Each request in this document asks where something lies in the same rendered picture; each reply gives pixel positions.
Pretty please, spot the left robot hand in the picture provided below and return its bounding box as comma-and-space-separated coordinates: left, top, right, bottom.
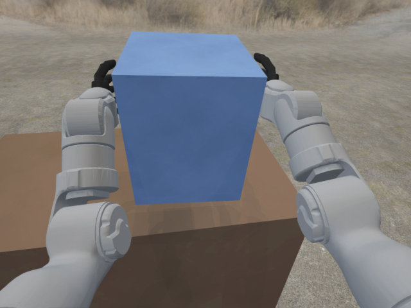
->
91, 60, 118, 112

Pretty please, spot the left robot forearm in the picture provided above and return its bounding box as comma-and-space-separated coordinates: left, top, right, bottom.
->
46, 87, 119, 255

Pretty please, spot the robot right upper arm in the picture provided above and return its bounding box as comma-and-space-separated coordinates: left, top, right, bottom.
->
296, 175, 411, 308

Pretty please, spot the right robot hand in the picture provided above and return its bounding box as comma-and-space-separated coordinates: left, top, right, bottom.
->
254, 53, 279, 81

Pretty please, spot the carton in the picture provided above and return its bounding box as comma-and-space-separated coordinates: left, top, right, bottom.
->
111, 31, 268, 205

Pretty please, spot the robot left upper arm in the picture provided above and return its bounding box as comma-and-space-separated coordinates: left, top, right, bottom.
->
0, 201, 132, 308

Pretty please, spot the pedestal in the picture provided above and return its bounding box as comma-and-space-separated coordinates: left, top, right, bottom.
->
0, 128, 304, 308

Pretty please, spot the right robot forearm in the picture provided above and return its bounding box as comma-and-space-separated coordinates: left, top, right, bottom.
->
259, 80, 381, 225

